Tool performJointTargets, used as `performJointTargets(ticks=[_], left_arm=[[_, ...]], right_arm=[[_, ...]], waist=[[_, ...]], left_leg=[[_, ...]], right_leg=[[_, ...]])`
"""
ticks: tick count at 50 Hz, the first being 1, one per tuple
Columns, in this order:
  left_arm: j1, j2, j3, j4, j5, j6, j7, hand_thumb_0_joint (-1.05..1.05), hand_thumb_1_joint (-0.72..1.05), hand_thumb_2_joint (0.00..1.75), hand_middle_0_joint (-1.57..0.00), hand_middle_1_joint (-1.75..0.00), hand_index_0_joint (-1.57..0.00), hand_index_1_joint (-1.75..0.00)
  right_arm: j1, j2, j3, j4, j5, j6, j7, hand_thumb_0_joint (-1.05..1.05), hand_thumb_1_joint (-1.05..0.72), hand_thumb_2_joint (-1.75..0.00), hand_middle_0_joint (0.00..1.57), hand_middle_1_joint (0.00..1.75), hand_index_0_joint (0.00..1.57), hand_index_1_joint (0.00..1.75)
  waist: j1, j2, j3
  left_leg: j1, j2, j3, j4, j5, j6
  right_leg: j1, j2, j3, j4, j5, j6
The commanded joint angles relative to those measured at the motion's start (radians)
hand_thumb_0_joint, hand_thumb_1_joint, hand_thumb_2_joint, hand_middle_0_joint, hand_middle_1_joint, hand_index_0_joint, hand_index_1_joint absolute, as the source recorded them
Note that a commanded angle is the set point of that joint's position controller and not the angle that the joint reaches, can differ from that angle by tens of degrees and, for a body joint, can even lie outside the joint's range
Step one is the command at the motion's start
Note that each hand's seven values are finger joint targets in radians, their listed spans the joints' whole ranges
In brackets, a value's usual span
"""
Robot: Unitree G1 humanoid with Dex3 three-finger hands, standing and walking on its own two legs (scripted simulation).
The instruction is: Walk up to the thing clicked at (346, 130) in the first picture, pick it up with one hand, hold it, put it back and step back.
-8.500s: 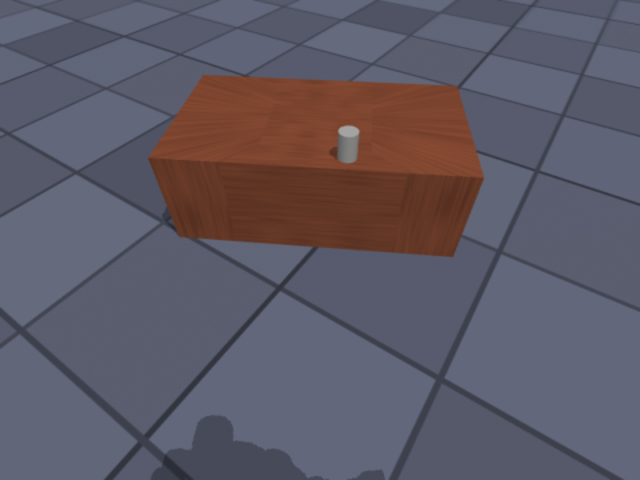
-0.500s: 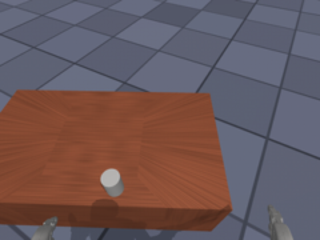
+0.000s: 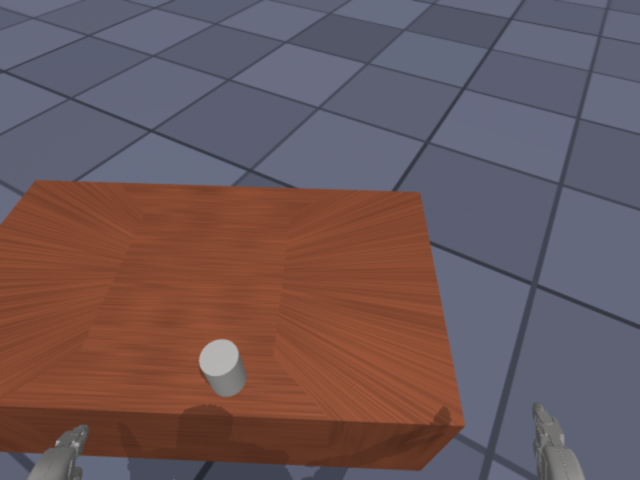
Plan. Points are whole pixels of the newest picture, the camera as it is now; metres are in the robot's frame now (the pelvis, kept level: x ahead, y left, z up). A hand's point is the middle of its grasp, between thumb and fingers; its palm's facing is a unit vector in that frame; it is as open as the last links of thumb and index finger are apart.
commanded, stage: go down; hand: left
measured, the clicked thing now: (224, 368) +0.39 +0.20 -0.27
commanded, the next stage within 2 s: approach in 1.56 s
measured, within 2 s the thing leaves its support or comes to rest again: neither
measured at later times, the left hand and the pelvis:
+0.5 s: hand (68, 440) +0.20 +0.32 -0.04, palm faces +0.18 -0.94 -0.30, open 17.4 cm; pelvis -0.02 +0.00 -0.01, yaw +1 degrees
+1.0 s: hand (35, 376) +0.26 +0.36 +0.00, palm faces +0.17 -0.97 -0.18, open 17.3 cm; pelvis -0.02 +0.00 -0.01, yaw +0 degrees
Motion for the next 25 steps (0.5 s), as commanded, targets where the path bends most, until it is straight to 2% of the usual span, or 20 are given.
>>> performJointTargets(ticks=[1,2,3,4,5,7,8,9,10,11,12,13,14,18,20,22,25], left_arm=[[-0.031,0.231,0.107,-0.175,-0.004,-0.031,-0.006,0.0,-0.52,0.04,-0.07,-0.03,-0.07,-0.03],[-0.029,0.233,0.111,-0.178,-0.005,-0.03,-0.008,0.0,-0.52,0.04,-0.07,-0.02,-0.06,-0.03],[-0.009,0.244,0.124,-0.169,-0.006,-0.029,-0.011,0.0,-0.53,0.04,-0.07,-0.03,-0.07,-0.04],[-0.031,0.226,0.109,-0.199,-0.009,-0.031,-0.014,0.0,-0.52,0.04,-0.07,-0.02,-0.06,-0.03],[-0.039,0.245,0.125,-0.201,-0.009,-0.032,-0.017,0.0,-0.52,0.04,-0.07,-0.02,-0.06,-0.03],[-0.028,0.248,0.131,-0.211,-0.012,-0.034,-0.016,0.0,-0.53,0.05,-0.07,-0.03,-0.06,-0.04],[-0.023,0.246,0.134,-0.214,-0.013,-0.035,-0.019,0.0,-0.56,0.04,-0.07,-0.04,-0.07,-0.04],[-0.008,0.261,0.152,-0.201,-0.012,-0.035,-0.024,0.0,-0.56,0.05,-0.07,-0.04,-0.06,-0.05],[-0.008,0.252,0.14,-0.221,-0.015,-0.036,-0.026,0.0,-0.55,0.05,-0.07,-0.03,-0.06,-0.04],[-0.021,0.259,0.145,-0.23,-0.017,-0.038,-0.029,0.0,-0.55,0.06,-0.07,-0.04,-0.06,-0.05],[-0.053,0.273,0.151,-0.241,-0.018,-0.041,-0.03,0.0,-0.54,0.06,-0.07,-0.04,-0.06,-0.05],[-0.069,0.279,0.156,-0.234,-0.018,-0.044,-0.031,0.0,-0.54,0.06,-0.07,-0.05,-0.06,-0.05],[-0.129,0.31,0.173,-0.252,-0.02,-0.052,-0.029,0.0,-0.57,0.06,-0.07,-0.05,-0.06,-0.06],[-0.258,0.374,0.222,-0.214,-0.034,-0.093,-0.037,0.0,-0.56,0.07,-0.06,-0.06,-0.06,-0.07],[-0.301,0.413,0.253,-0.191,-0.052,-0.113,-0.055,0.0,-0.58,0.08,-0.06,-0.07,-0.05,-0.07],[-0.335,0.425,0.254,-0.142,-0.059,-0.124,-0.079,0.0,-0.56,0.09,-0.06,-0.07,-0.05,-0.07],[-0.364,0.439,0.257,-0.057,-0.072,-0.129,-0.127,0.0,-0.55,0.08,-0.06,-0.06,-0.05,-0.07]], right_arm=[[-0.006,-0.144,-0.051,-0.188,0.004,-0.05,-0.013,0.0,0.55,-0.04,0.05,0.05,0.05,0.05],[0.0,-0.141,-0.048,-0.197,0.005,-0.048,-0.016,0.0,0.55,-0.04,0.05,0.05,0.05,0.05],[-0.022,-0.166,-0.066,-0.257,0.006,-0.056,-0.019,0.0,0.55,-0.04,0.05,0.05,0.05,0.05],[0.03,-0.127,-0.036,-0.188,0.004,-0.047,-0.015,0.0,0.55,-0.04,0.05,0.05,0.05,0.05],[0.023,-0.136,-0.044,-0.231,0.006,-0.049,-0.017,0.0,0.55,-0.04,0.05,0.05,0.05,0.05],[0.014,-0.14,-0.048,-0.256,0.008,-0.054,-0.018,0.0,0.55,-0.04,0.05,0.05,0.05,0.05],[0.008,-0.142,-0.045,-0.275,0.007,-0.053,-0.021,0.0,0.55,-0.04,0.05,0.05,0.05,0.05],[0.022,-0.148,-0.052,-0.296,0.007,-0.054,-0.023,0.0,0.55,-0.04,0.05,0.05,0.05,0.05],[0.045,-0.128,-0.03,-0.279,0.006,-0.051,-0.022,0.0,0.55,-0.04,0.05,0.05,0.05,0.05],[0.058,-0.13,-0.037,-0.278,0.008,-0.051,-0.023,0.0,0.55,-0.04,0.05,0.05,0.05,0.05],[0.056,-0.134,-0.041,-0.265,0.008,-0.052,-0.025,0.0,0.55,-0.04,0.05,0.05,0.05,0.05],[0.041,-0.141,-0.053,-0.281,0.008,-0.059,-0.029,0.0,0.55,-0.04,0.05,0.05,0.05,0.05],[0.033,-0.144,-0.054,-0.294,0.009,-0.065,-0.03,0.0,0.55,-0.04,0.05,0.05,0.05,0.05],[0.028,-0.135,-0.052,-0.254,0.014,-0.086,-0.044,0.0,0.54,-0.05,0.05,0.05,0.05,0.05],[0.047,-0.133,-0.038,-0.243,0.016,-0.099,-0.047,0.0,0.55,-0.05,0.05,0.05,0.05,0.05],[0.052,-0.147,-0.055,-0.207,0.015,-0.105,-0.053,0.0,0.54,-0.05,0.05,0.05,0.05,0.05],[0.031,-0.136,-0.022,-0.199,0.014,-0.112,-0.051,0.0,0.54,-0.05,0.05,0.05,0.05,0.05]], waist=[[0.006,0.055,-0.121],[0.004,0.047,-0.121],[-0.003,0.036,-0.136],[0.007,0.059,-0.122],[-0.005,0.052,-0.124],[0.007,0.055,-0.113],[0.002,0.049,-0.113],[0.003,0.047,-0.131],[0.005,0.052,-0.119],[-0.003,0.062,-0.115],[0.0,0.071,-0.106],[-0.01,0.063,-0.106],[-0.009,0.065,-0.109],[-0.015,0.083,-0.084],[-0.019,0.092,-0.123],[-0.025,0.099,-0.135],[-0.008,0.127,-0.166]], left_leg=[[0.092,-0.034,0.001,-0.088,0.382,0.006],[0.087,-0.04,0.008,-0.083,0.357,0.01],[0.093,-0.036,0.004,-0.083,0.363,0.011],[0.086,-0.039,0.004,-0.082,0.348,0.009],[0.082,-0.039,0.005,-0.082,0.325,0.012],[0.071,-0.036,-0.001,-0.091,0.301,0.008],[0.071,-0.037,0.002,-0.089,0.279,0.011],[0.071,-0.034,-0.002,-0.084,0.299,0.009],[0.065,-0.037,0.002,-0.081,0.292,0.01],[0.062,-0.035,-0.001,-0.08,0.285,0.01],[0.055,-0.036,-0.002,-0.08,0.267,0.009],[0.057,-0.038,0.002,-0.073,0.25,0.012],[0.049,-0.035,-0.004,-0.079,0.229,0.012],[0.015,-0.034,-0.006,-0.078,0.135,0.015],[0.032,-0.035,-0.004,-0.062,0.148,0.018],[0.035,-0.038,-0.003,-0.049,0.181,0.02],[0.058,-0.033,-0.01,-0.052,0.234,0.015]], right_leg=[[0.058,0.035,-0.008,-0.069,0.323,-0.028],[0.051,0.032,-0.003,-0.076,0.313,-0.025],[0.063,0.033,-0.006,-0.067,0.316,-0.025],[0.045,0.033,-0.004,-0.069,0.302,-0.028],[0.042,0.033,-0.002,-0.07,0.284,-0.026],[0.037,0.037,-0.008,-0.067,0.249,-0.029],[0.03,0.037,-0.007,-0.07,0.232,-0.028],[0.034,0.038,-0.009,-0.061,0.245,-0.028],[0.029,0.037,-0.007,-0.063,0.243,-0.028],[0.015,0.038,-0.008,-0.058,0.236,-0.029],[0.003,0.037,-0.007,-0.058,0.219,-0.028],[0.0,0.034,-0.003,-0.057,0.211,-0.026],[-0.003,0.034,-0.002,-0.059,0.192,-0.025],[-0.04,0.03,0.005,-0.056,0.115,-0.026],[-0.02,0.027,0.008,-0.051,0.132,-0.023],[-0.026,0.023,0.014,-0.044,0.17,-0.023],[-0.016,0.026,0.007,-0.031,0.204,-0.028]])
